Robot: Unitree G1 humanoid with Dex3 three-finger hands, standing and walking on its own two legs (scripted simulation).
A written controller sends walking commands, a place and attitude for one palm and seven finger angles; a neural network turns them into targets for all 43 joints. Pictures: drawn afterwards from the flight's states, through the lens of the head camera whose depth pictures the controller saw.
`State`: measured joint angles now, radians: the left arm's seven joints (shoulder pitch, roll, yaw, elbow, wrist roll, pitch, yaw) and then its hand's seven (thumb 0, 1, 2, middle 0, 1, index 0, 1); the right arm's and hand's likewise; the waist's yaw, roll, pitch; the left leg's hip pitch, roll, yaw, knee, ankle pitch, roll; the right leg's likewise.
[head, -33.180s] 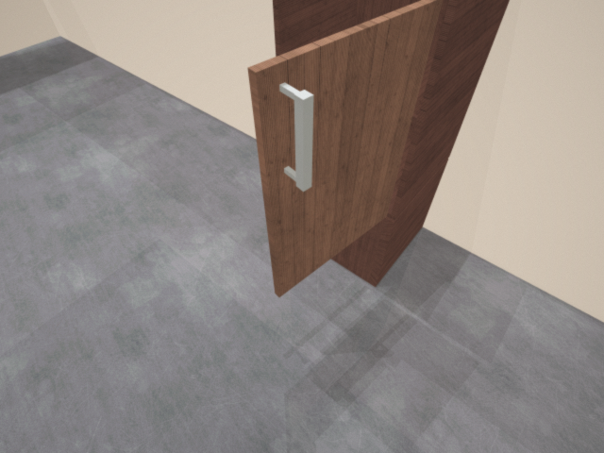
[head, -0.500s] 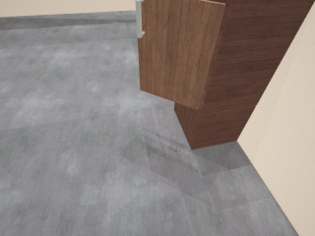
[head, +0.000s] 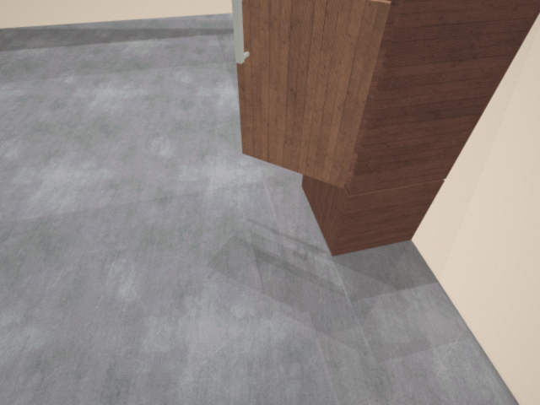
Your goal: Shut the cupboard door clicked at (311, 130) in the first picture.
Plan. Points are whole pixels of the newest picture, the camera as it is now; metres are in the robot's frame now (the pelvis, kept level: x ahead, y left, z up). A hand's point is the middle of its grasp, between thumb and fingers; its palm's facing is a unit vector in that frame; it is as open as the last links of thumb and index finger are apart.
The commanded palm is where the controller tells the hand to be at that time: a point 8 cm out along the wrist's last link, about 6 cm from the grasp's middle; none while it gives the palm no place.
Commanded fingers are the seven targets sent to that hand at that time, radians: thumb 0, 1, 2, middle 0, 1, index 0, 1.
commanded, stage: look to check the result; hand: left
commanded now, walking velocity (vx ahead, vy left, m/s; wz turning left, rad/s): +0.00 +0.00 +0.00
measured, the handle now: (241, 29) +1.02 +0.13 +0.13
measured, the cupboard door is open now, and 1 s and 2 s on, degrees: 49 49 49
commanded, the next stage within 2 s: walk to a spot facing it in 0.14 s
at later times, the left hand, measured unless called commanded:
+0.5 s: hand out of the picture +0.01 +0.17 -0.19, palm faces +0.13 -0.97 -0.20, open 7.4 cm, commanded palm none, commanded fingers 0.00 0.90 0.90 -0.20 -0.30 -0.20 -0.30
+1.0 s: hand out of the picture +0.04 +0.26 -0.16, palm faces +0.37 -0.89 -0.26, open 7.4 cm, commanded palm none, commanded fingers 0.00 0.90 0.90 -0.20 -0.30 -0.20 -0.30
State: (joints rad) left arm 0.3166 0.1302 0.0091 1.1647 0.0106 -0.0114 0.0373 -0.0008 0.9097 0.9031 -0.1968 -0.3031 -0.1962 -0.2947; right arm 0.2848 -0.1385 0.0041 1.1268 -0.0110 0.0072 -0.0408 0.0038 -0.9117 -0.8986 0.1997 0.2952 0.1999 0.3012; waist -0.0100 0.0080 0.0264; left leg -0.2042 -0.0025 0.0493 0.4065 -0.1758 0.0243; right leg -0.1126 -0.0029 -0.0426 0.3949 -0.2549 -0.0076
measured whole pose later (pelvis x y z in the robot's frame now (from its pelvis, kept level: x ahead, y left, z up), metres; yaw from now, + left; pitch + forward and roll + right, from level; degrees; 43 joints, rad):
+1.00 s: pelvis +0.01 +0.01 +0.00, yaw +23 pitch +3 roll -2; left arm 0.11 0.26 0.08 0.90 0.03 0.03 0.00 0.00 0.91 0.90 -0.20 -0.30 -0.20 -0.29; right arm 0.24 -0.21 -0.06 0.93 -0.04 0.03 -0.01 0.00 -0.90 -0.90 0.20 0.30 0.20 0.30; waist -0.05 0.02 0.05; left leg -0.34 -0.06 -0.12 0.44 -0.15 0.05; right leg -0.40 -0.02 0.02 0.83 -0.41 0.07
